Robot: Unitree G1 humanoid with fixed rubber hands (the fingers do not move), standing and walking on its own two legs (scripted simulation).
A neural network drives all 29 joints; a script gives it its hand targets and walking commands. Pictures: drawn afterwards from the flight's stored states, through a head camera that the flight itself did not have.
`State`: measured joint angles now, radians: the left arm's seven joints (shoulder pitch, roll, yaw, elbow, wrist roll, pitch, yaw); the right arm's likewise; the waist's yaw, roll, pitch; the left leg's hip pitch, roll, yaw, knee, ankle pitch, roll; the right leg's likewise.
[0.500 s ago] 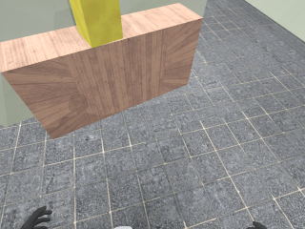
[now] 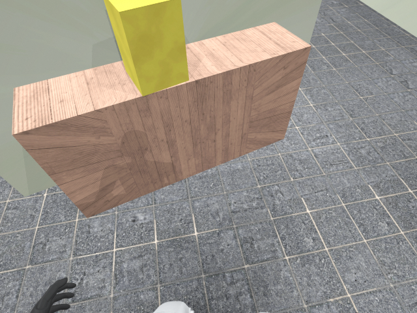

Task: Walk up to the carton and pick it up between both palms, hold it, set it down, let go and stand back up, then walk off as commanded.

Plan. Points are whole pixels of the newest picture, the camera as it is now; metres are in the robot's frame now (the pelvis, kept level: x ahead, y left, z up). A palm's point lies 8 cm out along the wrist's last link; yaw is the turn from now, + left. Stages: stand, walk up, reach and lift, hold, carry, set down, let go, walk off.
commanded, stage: walk up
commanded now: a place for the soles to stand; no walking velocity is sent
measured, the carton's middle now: (149, 40) +0.98 +0.23 +0.03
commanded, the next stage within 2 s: none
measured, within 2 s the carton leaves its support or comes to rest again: neither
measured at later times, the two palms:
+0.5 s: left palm (69, 252) +0.25 +0.33 -0.09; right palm (360, 271) +0.21 -0.30 -0.09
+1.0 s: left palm (51, 233) +0.30 +0.38 -0.09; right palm (317, 216) +0.34 -0.25 -0.10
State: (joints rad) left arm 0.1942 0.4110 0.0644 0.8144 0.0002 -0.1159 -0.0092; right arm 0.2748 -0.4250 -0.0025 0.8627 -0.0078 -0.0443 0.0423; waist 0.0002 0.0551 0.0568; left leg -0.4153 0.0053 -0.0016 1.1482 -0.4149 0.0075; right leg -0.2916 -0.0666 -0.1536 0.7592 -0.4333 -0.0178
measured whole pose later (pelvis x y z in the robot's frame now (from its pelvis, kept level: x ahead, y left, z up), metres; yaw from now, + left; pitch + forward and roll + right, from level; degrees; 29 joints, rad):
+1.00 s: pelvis +0.23 +0.05 +0.00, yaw +8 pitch -2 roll +0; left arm 0.19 0.41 0.07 0.81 0.00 -0.06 -0.03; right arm 0.30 -0.42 0.00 0.86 -0.01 -0.07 0.02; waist 0.00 0.00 0.08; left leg -0.41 0.00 -0.01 0.79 -0.34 0.02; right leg -0.35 -0.07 -0.14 1.02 -0.52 -0.03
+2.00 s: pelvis +0.37 +0.05 -0.01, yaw +13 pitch -2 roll +2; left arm 0.21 0.43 0.08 0.80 0.00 -0.03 -0.03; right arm 0.29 -0.43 0.00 0.86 -0.01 -0.08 -0.02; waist 0.00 -0.11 0.09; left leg -0.42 -0.04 -0.02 0.80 -0.35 0.01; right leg -0.46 -0.06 -0.10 1.06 -0.57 -0.04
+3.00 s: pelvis +0.40 +0.07 -0.02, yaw +20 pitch -2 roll +0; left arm 0.21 0.43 0.07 0.88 0.00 -0.02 -0.01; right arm 0.28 -0.44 0.00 0.86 -0.01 -0.08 -0.03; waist 0.00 0.00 0.10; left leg -0.47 -0.04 -0.05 0.88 -0.36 0.01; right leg -0.39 -0.07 -0.11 0.93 -0.55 -0.02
